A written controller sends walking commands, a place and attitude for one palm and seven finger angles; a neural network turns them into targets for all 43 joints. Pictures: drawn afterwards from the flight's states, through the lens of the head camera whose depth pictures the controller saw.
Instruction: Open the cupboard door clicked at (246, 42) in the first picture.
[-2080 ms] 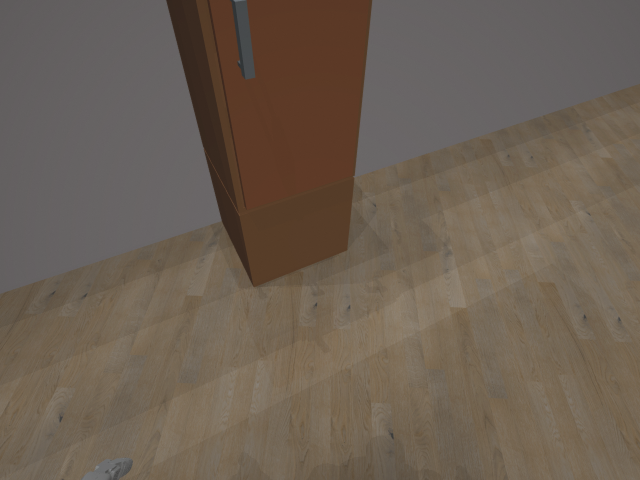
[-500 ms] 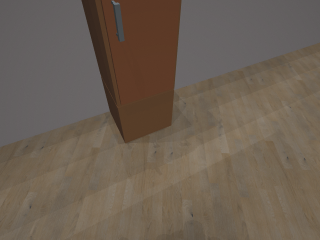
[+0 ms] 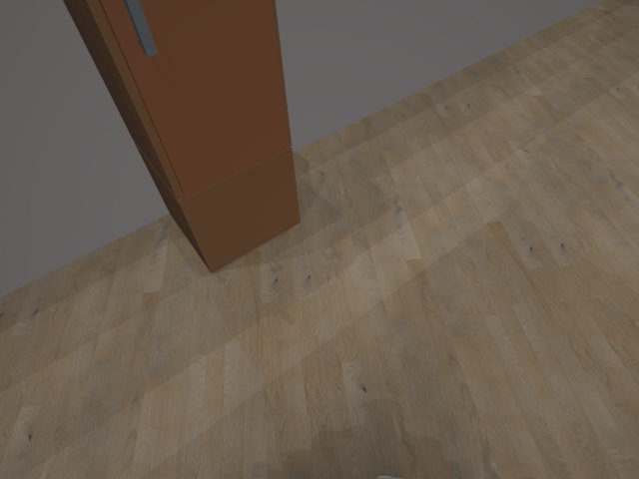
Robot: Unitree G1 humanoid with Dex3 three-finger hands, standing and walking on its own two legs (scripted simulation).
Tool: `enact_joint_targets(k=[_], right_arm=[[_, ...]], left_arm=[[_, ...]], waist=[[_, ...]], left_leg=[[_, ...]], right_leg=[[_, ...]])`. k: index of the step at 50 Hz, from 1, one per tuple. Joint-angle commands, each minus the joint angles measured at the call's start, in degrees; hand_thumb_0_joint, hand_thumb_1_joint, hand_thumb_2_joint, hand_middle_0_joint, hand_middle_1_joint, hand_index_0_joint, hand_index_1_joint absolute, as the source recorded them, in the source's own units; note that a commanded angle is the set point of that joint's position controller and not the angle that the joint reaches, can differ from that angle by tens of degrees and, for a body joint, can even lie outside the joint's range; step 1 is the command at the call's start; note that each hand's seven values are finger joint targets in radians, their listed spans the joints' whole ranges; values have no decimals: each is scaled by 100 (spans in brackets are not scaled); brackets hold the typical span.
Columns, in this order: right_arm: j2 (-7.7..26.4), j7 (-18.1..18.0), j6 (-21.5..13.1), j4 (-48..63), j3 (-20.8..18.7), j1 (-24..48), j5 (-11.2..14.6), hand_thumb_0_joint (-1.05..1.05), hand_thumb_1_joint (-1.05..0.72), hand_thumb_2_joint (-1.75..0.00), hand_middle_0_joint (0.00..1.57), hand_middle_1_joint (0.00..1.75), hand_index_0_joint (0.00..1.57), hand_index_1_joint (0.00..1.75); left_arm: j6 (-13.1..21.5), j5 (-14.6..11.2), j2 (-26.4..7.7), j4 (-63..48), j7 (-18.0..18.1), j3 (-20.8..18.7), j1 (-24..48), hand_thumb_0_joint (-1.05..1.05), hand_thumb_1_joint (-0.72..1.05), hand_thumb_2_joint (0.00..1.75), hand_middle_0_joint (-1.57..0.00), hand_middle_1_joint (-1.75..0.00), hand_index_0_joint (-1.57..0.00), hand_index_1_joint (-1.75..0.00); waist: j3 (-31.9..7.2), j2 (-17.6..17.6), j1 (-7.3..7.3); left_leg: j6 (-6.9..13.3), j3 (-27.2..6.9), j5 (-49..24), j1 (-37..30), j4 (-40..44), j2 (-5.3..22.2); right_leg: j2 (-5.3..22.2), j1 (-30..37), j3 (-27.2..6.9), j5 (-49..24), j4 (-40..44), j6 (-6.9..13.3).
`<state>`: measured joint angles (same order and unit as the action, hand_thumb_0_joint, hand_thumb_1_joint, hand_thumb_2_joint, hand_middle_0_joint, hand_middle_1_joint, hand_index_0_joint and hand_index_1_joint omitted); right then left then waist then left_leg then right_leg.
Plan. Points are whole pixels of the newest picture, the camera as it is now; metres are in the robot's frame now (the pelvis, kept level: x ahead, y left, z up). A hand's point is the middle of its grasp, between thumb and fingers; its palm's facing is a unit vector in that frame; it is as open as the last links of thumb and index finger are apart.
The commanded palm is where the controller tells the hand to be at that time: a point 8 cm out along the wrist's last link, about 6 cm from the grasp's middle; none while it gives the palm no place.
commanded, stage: walk to a spot facing it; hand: left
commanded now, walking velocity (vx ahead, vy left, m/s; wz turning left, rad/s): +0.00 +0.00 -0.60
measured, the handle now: (132, 11) +0.86 +0.44 +0.18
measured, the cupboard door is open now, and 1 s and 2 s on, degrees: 0 0 0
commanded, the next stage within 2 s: turn to face it in 1.76 s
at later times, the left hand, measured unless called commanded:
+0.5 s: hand out of the picture +0.08 +0.23 -0.15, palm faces -0.15 -0.96 -0.23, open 7.4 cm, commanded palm none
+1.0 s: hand (326, 371) +0.30 +0.03 -0.16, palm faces -0.65 -0.75 -0.12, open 7.4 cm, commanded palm none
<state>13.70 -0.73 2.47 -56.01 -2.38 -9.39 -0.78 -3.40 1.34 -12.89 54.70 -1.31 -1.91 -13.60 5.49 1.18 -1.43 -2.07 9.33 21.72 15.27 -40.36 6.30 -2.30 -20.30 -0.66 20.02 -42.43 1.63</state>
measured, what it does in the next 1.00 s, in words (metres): walks ahead, turning right: left foot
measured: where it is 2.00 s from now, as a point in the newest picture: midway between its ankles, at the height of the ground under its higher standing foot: (428, 421)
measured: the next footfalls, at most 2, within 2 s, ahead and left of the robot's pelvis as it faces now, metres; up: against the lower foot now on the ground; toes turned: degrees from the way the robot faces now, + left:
left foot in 0.50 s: +0.03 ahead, +0.15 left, +0.00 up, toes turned -16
right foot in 1.02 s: +0.17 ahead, -0.21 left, +0.00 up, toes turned -44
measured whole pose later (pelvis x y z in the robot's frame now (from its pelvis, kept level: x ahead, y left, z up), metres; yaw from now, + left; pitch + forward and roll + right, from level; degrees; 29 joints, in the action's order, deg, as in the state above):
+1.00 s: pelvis +0.10 -0.03 +0.00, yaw -35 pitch +1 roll -2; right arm 8.4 -1.3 -2.7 -61.9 -0.8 -31.4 -1.5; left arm -1.5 1.8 -11.7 52.6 -4.0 -3.0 -4.4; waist 6.3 -0.8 4.2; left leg -3.6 18.5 29.5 -6.1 -26.9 8.4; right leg 0.8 -30.2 9.0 13.8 -38.5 2.3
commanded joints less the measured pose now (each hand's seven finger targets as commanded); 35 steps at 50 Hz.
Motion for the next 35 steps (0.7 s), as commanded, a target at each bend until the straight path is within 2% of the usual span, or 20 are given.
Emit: enact_joint_targets(k=[1,2,3,4,6,8,13,17,19,20,21,22,23,24,25,26,27,29,31,35], right_arm=[[670,-88,-50,822,-236,388,18,0,-90,-90,20,30,20,30],[716,-71,-35,756,-262,449,15,0,-90,-90,20,30,20,30],[709,-49,-63,684,-280,390,12,0,-90,-90,20,30,20,30],[678,-29,-83,639,-278,282,-14,0,-90,-90,20,30,20,30],[591,-23,-89,545,-271,100,-19,0,-90,-90,20,30,20,30],[547,-47,-67,559,-263,139,-29,0,-90,-90,20,30,20,30],[499,-94,-92,723,-232,357,-18,0,-90,-90,20,30,20,30],[539,-69,-157,799,-213,351,-29,0,-90,-90,20,30,20,30],[548,-54,-217,840,-207,228,1,0,-90,-90,20,30,20,30],[533,-49,-252,819,-204,43,26,0,-90,-90,20,30,20,30],[518,-46,-283,735,-218,-223,48,0,-90,-90,20,30,20,30],[545,-66,-323,596,-233,-734,58,0,-90,-90,20,30,20,30],[757,-138,-375,454,-285,-1225,58,0,-90,-90,20,30,20,30],[1250,-190,-397,409,-380,-1467,-18,0,-90,-90,20,30,20,30],[1548,-201,-390,583,-408,-1100,-14,0,-90,-90,20,30,20,30],[1331,-169,-407,795,-298,-626,-4,0,-90,-90,20,30,20,30],[1067,-129,-450,831,-214,-371,-53,0,-90,-90,20,30,20,30],[804,-133,-529,766,-137,-334,-55,0,-90,-90,20,30,20,30],[631,-153,-606,652,-66,-684,-31,0,-90,-90,20,30,20,30],[485,-168,-694,355,-18,-1460,-17,0,-90,-90,20,30,20,30]], left_arm=[[215,-10,-1654,-413,248,-454,-765,0,90,90,-20,-30,-20,-30],[213,-17,-1417,-492,261,-438,-461,0,90,90,-20,-30,-20,-30],[219,-26,-1265,-575,239,-405,-149,0,90,90,-20,-30,-20,-30],[248,-41,-1153,-630,219,-373,-37,0,90,90,-20,-30,-20,-30],[289,-48,-1062,-637,229,-372,-71,0,90,90,-20,-30,-20,-30],[295,-45,-1038,-593,220,-391,-261,0,90,90,-20,-30,-20,-30],[264,-17,-1028,-525,215,-430,-521,0,90,90,-20,-30,-20,-30],[256,12,-1035,-501,181,-456,-600,0,90,90,-20,-30,-20,-30],[242,37,-1106,-591,167,-470,-413,0,90,90,-20,-30,-20,-30],[235,46,-1152,-639,156,-480,-259,0,90,90,-20,-30,-20,-30],[231,44,-1153,-674,147,-483,-129,0,90,90,-20,-30,-20,-30],[220,20,-1161,-740,142,-495,109,0,90,90,-20,-30,-20,-30],[219,-3,-978,-833,120,-465,261,0,90,90,-20,-30,-20,-30],[221,-57,-595,-928,42,-393,279,0,90,90,-20,-30,-20,-30],[247,-52,-613,-1108,10,-454,538,0,90,90,-20,-30,-20,-30],[287,2,-828,-1151,-47,-515,592,0,90,90,-20,-30,-20,-30],[255,86,-840,-965,-103,-573,311,0,90,90,-20,-30,-20,-30],[197,116,-679,-710,-195,-537,50,0,90,90,-20,-30,-20,-30],[189,104,-474,-639,-224,-473,19,0,90,90,-20,-30,-20,-30],[168,95,-337,-740,-232,-379,426,0,90,90,-20,-30,-20,-30]], waist=[[-526,-1827,-287],[-263,-1618,-195],[-189,-1109,-34],[-337,-805,39],[-749,-610,86],[-885,-623,13],[-985,-783,-139],[-999,-1016,-227],[-888,-1157,-183],[-892,-1248,-101],[-897,-1249,13],[-986,-1198,276],[-1059,-628,539],[-960,1068,706],[-286,1510,583],[105,811,357],[60,595,105],[206,539,-6],[187,562,17],[398,605,207]], left_leg=[[-44,-1132,1123,1673,-2714,-431],[-1,-1271,686,1722,-2795,-292],[-18,-1277,267,1726,-2847,-224],[-61,-1232,-28,1635,-2784,-221],[-125,-1143,-258,1447,-2533,-255],[-168,-1145,-301,1506,-2410,-339],[-204,-1172,-20,1505,-1688,-441],[-147,-1100,240,1238,-854,-526],[-40,-1096,470,714,-112,-622],[38,-1073,547,310,336,-696],[107,-980,435,-261,836,-792],[196,-961,-33,-1219,1614,-843],[314,-1143,-113,-2454,2255,-482],[576,-2619,1217,-2978,3070,889],[904,-3767,2042,-1972,3456,2176],[1115,-3716,1922,-1037,3572,2189],[971,-3143,1585,-801,3471,1724],[641,-1975,917,-463,3340,1080],[543,-1456,206,-648,3210,835],[662,-1060,-1165,-1222,3006,965]], right_leg=[[2130,695,-3409,-2047,2807,638],[1874,391,-3240,-1160,2933,560],[1643,369,-2952,-895,2775,630],[1434,467,-2623,-1045,2640,635],[1255,784,-2291,-1329,2502,613],[1164,996,-2328,-1333,2504,587],[1123,1379,-2615,-1638,2460,725],[977,1334,-3028,-103,2799,805],[938,863,-3184,492,2942,825],[877,599,-3194,574,2957,789],[765,220,-3113,716,2929,677],[551,-384,-2910,947,2748,454],[144,-1357,-2425,1234,2129,154],[-533,-2475,-1369,1455,606,-129],[-244,-2924,-569,1046,-701,-317],[158,-2597,-617,593,-1224,-357],[174,-2357,-542,103,-1704,-386],[221,-2184,-276,-508,-2427,-399],[245,-2319,-139,-875,-2824,-414],[517,-2887,-4,-1160,-2835,-472]])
